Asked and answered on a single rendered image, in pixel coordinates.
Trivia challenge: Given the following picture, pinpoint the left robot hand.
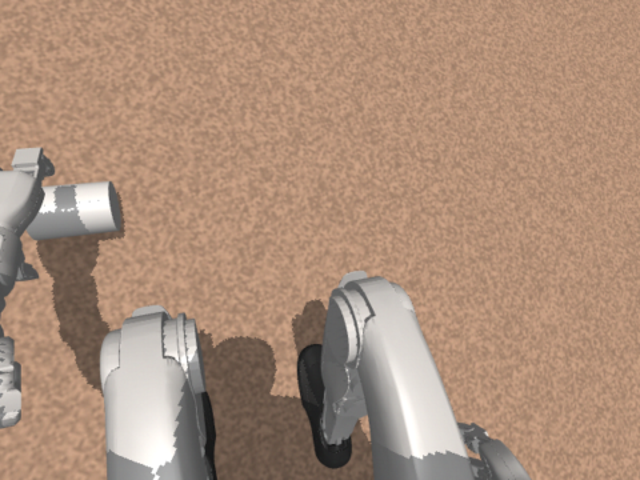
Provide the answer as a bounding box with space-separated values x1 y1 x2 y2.
0 147 55 281

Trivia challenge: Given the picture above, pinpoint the left robot foot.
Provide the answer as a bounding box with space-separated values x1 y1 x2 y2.
201 391 217 480

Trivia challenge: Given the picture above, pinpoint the left robot arm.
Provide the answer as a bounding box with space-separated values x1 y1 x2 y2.
0 227 22 429

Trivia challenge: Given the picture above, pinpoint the right robot foot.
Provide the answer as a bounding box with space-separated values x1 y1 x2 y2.
297 344 352 469

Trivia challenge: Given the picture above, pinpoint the right robot hand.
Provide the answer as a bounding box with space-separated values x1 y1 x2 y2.
457 422 531 480

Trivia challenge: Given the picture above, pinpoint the can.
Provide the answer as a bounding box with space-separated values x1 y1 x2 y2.
26 181 121 241

